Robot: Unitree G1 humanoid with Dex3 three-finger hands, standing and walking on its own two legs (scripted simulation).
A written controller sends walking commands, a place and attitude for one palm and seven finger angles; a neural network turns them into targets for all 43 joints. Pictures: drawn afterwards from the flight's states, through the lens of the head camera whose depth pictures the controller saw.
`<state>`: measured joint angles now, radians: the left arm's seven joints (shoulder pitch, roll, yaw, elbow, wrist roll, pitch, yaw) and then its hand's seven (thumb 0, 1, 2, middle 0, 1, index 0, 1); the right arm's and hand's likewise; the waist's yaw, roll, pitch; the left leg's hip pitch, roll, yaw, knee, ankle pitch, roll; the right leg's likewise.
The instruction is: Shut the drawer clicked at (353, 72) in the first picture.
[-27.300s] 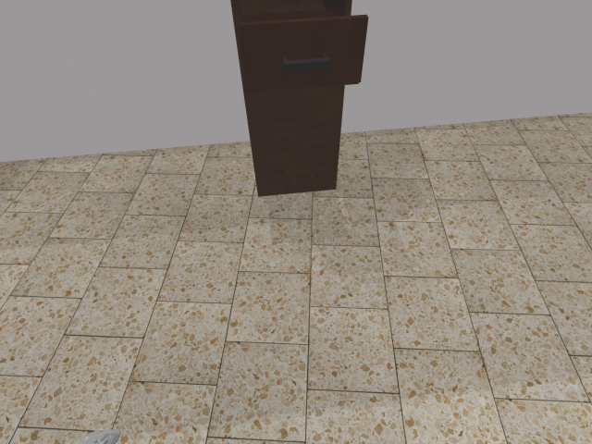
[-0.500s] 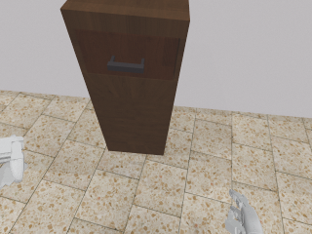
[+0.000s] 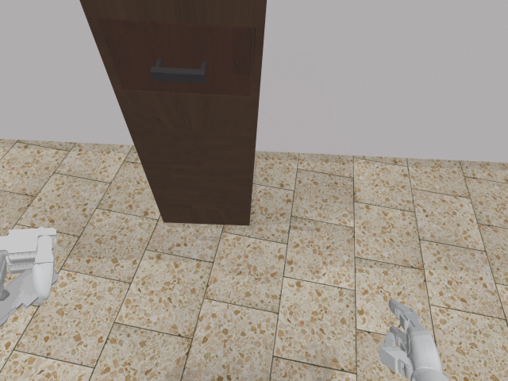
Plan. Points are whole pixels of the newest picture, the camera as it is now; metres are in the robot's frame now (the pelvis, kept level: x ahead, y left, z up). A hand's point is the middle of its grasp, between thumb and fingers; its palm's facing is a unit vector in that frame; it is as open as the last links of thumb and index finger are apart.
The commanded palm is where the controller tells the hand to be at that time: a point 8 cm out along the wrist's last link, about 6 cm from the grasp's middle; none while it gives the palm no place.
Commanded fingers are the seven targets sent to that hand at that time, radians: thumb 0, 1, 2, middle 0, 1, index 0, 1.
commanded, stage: stop stepping back and stand still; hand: left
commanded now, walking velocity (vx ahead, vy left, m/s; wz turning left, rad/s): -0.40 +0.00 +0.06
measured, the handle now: (180, 69) +0.76 +0.22 +0.03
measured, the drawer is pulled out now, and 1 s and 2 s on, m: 0.00 0.00 0.00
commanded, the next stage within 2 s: let the arm hang, fingers relaxed in 0.94 s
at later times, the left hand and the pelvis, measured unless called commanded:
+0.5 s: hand out of the picture +0.07 +0.24 +0.17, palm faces +0.41 -0.79 -0.45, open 3.3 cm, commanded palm +0.01 +0.28 +0.18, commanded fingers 0.00 0.90 0.90 -1.40 -1.60 -1.40 -1.60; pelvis -0.11 -0.01 -0.01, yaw +3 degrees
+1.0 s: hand out of the picture +0.06 +0.25 +0.17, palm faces +0.43 -0.78 -0.45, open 3.3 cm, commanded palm +0.00 +0.29 +0.18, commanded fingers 0.00 0.90 0.90 -1.40 -1.60 -1.40 -1.60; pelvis -0.11 +0.00 +0.00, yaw +4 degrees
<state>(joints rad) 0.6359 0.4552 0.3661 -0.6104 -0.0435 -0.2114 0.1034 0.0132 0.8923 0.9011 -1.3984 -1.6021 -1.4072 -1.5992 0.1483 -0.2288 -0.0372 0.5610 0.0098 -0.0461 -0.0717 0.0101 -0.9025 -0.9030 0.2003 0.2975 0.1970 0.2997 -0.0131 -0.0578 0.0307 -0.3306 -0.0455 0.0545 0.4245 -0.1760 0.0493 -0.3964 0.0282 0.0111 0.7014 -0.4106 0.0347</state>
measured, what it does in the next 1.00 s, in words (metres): walks backwards: left foot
